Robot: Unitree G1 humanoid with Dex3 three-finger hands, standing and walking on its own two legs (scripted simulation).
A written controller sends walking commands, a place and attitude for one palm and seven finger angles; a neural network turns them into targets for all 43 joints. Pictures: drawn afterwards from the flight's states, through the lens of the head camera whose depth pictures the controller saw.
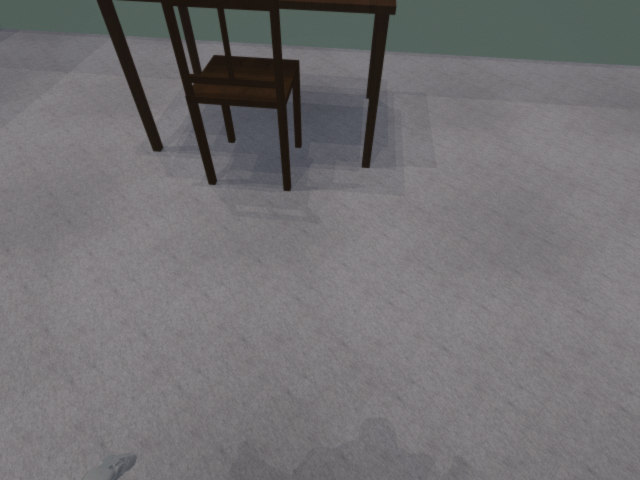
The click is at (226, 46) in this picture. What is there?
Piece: chair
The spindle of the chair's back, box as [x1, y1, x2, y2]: [217, 8, 233, 78]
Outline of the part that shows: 217,8 229,78 232,78 233,70 223,9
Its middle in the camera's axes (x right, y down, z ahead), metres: -0.34 -0.70 +1.39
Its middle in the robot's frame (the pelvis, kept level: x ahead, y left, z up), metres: +1.49 +0.41 -0.10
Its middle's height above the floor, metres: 0.67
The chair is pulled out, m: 0.00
